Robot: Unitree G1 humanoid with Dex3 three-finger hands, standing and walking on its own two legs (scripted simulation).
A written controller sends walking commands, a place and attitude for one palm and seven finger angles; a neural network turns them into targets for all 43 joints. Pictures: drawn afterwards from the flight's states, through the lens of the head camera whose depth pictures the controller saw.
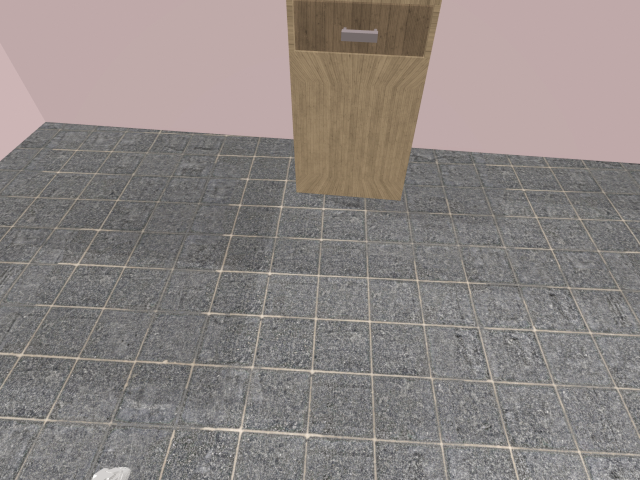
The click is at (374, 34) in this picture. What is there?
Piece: drawer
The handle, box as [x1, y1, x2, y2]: [341, 27, 377, 42]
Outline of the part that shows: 341,31 341,40 376,42 376,29 374,29 373,31 349,30 346,27 344,27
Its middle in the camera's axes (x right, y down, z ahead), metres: +0.13 -0.70 +1.32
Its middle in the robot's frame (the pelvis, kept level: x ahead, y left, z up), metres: +1.46 -0.05 -0.01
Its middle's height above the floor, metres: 0.76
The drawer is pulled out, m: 0.00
